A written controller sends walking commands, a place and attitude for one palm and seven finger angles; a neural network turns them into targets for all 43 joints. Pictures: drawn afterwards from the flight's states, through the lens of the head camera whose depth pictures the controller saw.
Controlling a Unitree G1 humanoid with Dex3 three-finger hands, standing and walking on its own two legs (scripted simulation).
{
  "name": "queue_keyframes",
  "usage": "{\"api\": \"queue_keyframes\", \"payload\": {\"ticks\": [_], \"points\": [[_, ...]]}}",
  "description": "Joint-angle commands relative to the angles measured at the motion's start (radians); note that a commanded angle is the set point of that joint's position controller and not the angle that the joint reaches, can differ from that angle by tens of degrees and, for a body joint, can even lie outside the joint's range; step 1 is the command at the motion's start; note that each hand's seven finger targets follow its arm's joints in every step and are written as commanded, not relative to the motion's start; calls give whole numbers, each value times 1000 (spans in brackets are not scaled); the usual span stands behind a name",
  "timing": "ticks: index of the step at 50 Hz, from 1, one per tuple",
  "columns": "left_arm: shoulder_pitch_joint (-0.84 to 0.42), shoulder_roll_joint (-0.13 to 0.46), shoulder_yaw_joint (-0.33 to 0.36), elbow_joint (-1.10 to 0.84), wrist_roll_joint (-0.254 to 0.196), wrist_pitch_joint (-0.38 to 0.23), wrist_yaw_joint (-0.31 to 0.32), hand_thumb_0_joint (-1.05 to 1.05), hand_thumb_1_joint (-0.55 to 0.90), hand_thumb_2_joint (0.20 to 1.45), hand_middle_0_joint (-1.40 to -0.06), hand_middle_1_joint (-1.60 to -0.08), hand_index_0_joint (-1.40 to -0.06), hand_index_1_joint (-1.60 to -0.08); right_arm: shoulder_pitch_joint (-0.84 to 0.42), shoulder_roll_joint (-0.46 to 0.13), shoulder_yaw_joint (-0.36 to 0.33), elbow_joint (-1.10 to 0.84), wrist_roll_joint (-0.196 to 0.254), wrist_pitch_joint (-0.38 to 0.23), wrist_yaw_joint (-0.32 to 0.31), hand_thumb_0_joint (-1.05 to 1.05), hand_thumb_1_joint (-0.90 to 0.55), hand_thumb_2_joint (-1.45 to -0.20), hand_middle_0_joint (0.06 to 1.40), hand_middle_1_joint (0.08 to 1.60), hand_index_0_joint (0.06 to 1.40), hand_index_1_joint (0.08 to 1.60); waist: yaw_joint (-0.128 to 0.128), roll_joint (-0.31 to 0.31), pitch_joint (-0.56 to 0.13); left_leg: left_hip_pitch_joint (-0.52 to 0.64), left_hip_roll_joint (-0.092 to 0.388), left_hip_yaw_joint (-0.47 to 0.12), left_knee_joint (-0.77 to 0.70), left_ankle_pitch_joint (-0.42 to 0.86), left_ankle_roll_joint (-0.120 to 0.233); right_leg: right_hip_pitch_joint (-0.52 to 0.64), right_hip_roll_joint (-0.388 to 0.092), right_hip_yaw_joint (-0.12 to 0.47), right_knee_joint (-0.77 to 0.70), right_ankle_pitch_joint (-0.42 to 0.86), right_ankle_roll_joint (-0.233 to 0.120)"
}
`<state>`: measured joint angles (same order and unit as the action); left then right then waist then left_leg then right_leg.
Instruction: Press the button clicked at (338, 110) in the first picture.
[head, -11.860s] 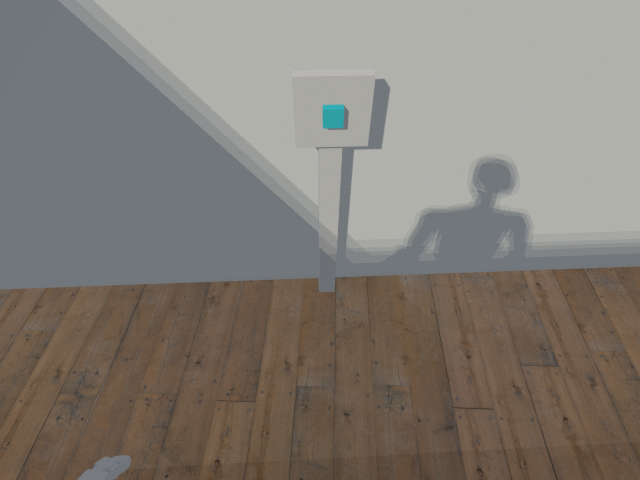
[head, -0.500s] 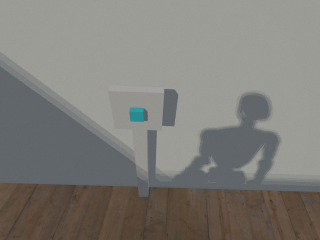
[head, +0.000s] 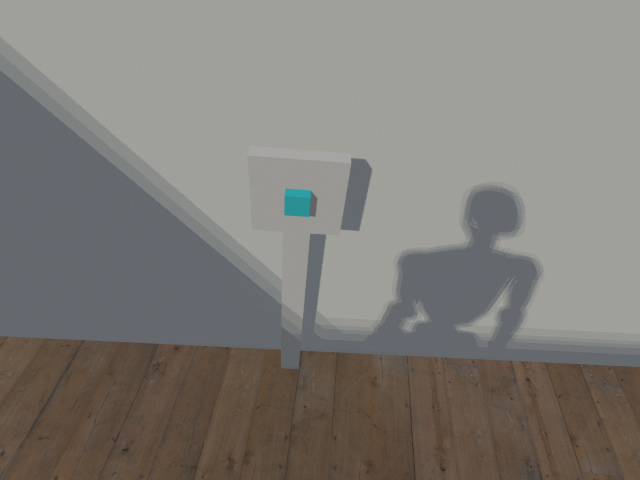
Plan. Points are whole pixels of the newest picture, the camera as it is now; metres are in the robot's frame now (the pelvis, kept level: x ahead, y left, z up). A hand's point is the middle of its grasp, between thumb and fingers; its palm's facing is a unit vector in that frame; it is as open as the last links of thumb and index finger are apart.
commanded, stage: come to a stop and stand still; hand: left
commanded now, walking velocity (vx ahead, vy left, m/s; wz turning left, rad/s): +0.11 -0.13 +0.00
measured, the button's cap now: (297, 201) +0.59 +0.08 +0.00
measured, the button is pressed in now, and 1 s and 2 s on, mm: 0 0 0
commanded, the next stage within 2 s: look again from close up in 0.24 s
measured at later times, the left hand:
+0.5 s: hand out of the picture +0.03 +0.14 -0.17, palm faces +0.03 -0.98 -0.21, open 7.2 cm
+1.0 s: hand out of the picture -0.02 +0.10 -0.17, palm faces +0.05 -0.99 -0.14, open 7.4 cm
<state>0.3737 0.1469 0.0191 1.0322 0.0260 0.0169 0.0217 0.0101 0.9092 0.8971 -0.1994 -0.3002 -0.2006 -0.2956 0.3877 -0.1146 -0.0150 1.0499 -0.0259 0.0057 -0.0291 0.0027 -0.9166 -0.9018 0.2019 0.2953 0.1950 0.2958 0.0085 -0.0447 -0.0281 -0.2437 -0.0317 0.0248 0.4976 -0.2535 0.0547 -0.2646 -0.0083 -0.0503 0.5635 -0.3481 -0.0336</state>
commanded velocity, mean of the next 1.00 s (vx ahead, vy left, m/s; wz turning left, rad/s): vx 0.02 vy -0.03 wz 0.00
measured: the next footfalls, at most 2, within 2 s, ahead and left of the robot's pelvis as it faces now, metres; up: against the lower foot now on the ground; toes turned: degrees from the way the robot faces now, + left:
right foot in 0.36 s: +0.04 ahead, -0.15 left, +0.00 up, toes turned -3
left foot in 1.60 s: +0.18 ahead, +0.03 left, +0.00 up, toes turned +10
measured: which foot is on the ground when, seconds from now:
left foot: down 0.00-1.00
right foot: up 0.00-0.34, down 0.36-1.00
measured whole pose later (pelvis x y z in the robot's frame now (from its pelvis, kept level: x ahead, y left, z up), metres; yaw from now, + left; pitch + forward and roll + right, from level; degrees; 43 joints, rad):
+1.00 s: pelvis +0.01 -0.05 +0.00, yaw +0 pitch -1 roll +0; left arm 0.34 0.11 -0.02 1.11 0.01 -0.01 0.02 0.01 0.91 0.90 -0.20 -0.30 -0.20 -0.30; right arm 0.27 -0.15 0.01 1.11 -0.01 -0.01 -0.04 0.01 -0.93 -0.90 0.20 0.30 0.19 0.30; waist 0.01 0.00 0.02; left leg -0.18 0.03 0.01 0.43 -0.22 -0.02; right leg -0.17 0.01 -0.05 0.42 -0.24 -0.03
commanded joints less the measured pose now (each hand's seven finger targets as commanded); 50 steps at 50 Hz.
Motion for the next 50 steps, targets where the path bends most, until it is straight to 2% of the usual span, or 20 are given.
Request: {"api": "queue_keyframes", "payload": {"ticks": [1, 3, 6, 9, 12, 15, 16, 17, 18, 19, 20, 21, 22, 24, 27, 29, 35, 40, 43, 50], "points": [[13, 42, 18, -57, 14, -8, -10, 0, 900, 900, -200, -300, -200, -300, 69, -177, -32, -40, -4, -35, -25, 0, -900, -900, 200, 300, 200, 300, -23, 126, 132, 7, 323, -420, -354, -231, 122, -244, -8, 68, 296, -86, -15], [-19, 33, 19, -66, 14, -11, -17, 0, 900, 900, -200, -300, -200, -300, 74, -160, -25, -33, -6, -45, -26, 0, -900, -900, 200, 300, 200, 300, -22, 60, 144, 7, 331, -393, -354, -166, 134, -278, -23, 75, 344, -58, -11], [-38, 20, 15, -68, 9, -11, -21, 0, 900, 900, -200, -300, -200, -300, 88, -144, -16, -22, -6, -56, -26, 0, -900, -900, 200, 300, 200, 300, -26, 119, 110, 49, 287, -295, -328, 8, 113, -257, -26, 51, 312, -25, 6], [-69, 24, 14, -73, 3, -7, -22, 0, 900, 900, -200, -300, -200, -300, 94, -144, -15, -15, -9, -53, -26, 0, -900, -900, 200, 300, 200, 300, -37, 165, 76, 47, 275, -250, -297, 105, 110, -187, -23, 34, 216, -45, 11], [-82, 19, 12, -75, -2, -7, -19, 0, 900, 900, -200, -300, -200, -300, 72, -157, -22, -15, -9, -41, -19, 0, -900, -900, 200, 300, 200, 300, -33, 192, 78, -9, 259, -238, -278, 41, 105, -99, -11, 9, 94, -48, 11], [-38, 24, 14, -51, -5, -16, -12, 0, 900, 900, -200, -300, -200, -300, 54, -147, -24, -13, -1, -32, -14, 0, -900, -900, 200, 300, 200, 300, -5, 127, 62, -87, 212, -208, -222, -73, 60, 76, 0, -2, -126, 82, 16], [-18, 44, 16, -39, -6, -22, -6, 0, 900, 900, -200, -300, -200, -300, 46, -127, -19, -9, 3, -32, -10, 0, -900, -900, 200, 300, 200, 300, 6, 81, 56, -146, 181, -179, -188, -113, 29, 162, -30, 44, -173, 106, 10], [-1, 74, 17, -31, -8, -29, 2, 0, 900, 900, -200, -300, -200, -300, 35, -100, -9, -14, 8, -33, -6, 0, -900, -900, 200, 300, 200, 300, 12, 19, 52, -225, 138, -136, -140, -116, 1, 235, -94, 137, -205, 71, -12], [9, 99, 15, -27, -9, -33, 6, 0, 900, 900, -200, -300, -200, -300, 23, -73, 2, -22, 11, -33, -2, 0, -900, -900, 200, 300, 200, 300, 11, -57, 81, -230, 73, -56, -78, -122, -27, 192, -171, 215, -253, 2, -49], [-1, 120, 17, -25, -11, -32, 6, 0, 900, 900, -200, -300, -200, -300, 26, -59, 6, -20, 9, -31, 2, 0, -900, -900, 200, 300, 200, 300, -7, -67, 79, -169, 47, -20, -39, -96, -37, 116, -218, 244, -294, -49, -74], [-37, 132, 18, -34, -13, -34, 4, 0, 900, 900, -200, -300, -200, -300, 51, -60, 6, -7, 6, -23, 3, 0, -900, -900, 200, 300, 200, 300, -27, -101, 69, -95, 49, -9, -17, -86, -43, 28, -205, 236, -320, -158, -74], [-63, 122, 17, -41, -14, -35, 6, 0, 900, 900, -200, -300, -200, -300, 57, -65, 5, 5, 2, -15, 3, 0, -900, -900, 200, 300, 200, 300, -33, -158, 110, -58, 57, -9, 2, -54, -44, -50, -176, 225, -343, -186, -65], [-79, 108, 13, -44, -13, -33, 8, 0, 900, 900, -200, -300, -200, -300, 67, -66, 4, 10, 3, -10, 4, 0, -900, -900, 200, 300, 200, 300, -42, -175, 147, -41, 61, -14, 6, -32, -42, -87, -160, 204, -347, -182, -60], [-73, 90, 7, -40, -15, -35, 6, 0, 900, 900, -200, -300, -200, -300, 76, -63, 10, 25, 4, -15, 4, 0, -900, -900, 200, 300, 200, 300, -42, -73, 177, -9, 74, -31, -35, 35, -42, -118, -131, 168, -313, -108, -47], [-38, 82, -1, -24, -18, -38, 5, 0, 900, 900, -200, -300, -200, -300, 49, -80, 14, 27, 8, -23, 0, 0, -900, -900, 200, 300, 200, 300, -21, 45, 175, -35, 104, -61, -98, 63, -43, -51, -89, 130, -258, 13, -27], [-17, 90, -1, -11, -20, -40, 4, 0, 900, 900, -200, -300, -200, -300, 33, -85, 17, 25, 11, -29, -3, 0, -900, -900, 200, 300, 200, 300, -12, 84, 144, -46, 110, -66, -117, 76, -41, 14, -85, 128, -239, 82, -22], [12, 84, -8, 18, -19, -51, 7, 0, 900, 900, -200, -300, -200, -300, -4, -103, 14, 27, 17, -36, -9, 0, -900, -900, 200, 300, 200, 300, -12, 37, 41, 29, 118, -51, -106, 155, -45, 91, -95, 118, -224, 255, -14], [22, 74, -11, 33, -16, -50, 9, 0, 900, 900, -200, -300, -200, -300, -29, -102, 13, 35, 18, -32, -11, 0, -900, -900, 200, 300, 200, 300, -11, 23, 73, 38, 120, -50, -118, 143, -47, 74, -92, 111, -234, 245, -10], [32, 68, -13, 42, -15, -49, 10, 0, 900, 900, -200, -300, -200, -300, -34, -103, 14, 38, 18, -34, -12, 0, -900, -900, 200, 300, 200, 300, -9, 49, 86, 41, 125, -53, -129, 154, -45, 70, -89, 108, -233, 238, -9], [43, 64, -13, 54, -15, -46, 10, 0, 900, 900, -200, -300, -200, -300, -38, -103, 16, 45, 14, -32, -12, 0, -900, -900, 200, 300, 200, 300, -5, 19, 107, 39, 123, -54, -144, 100, -43, 61, -86, 105, -248, 150, -7]]}}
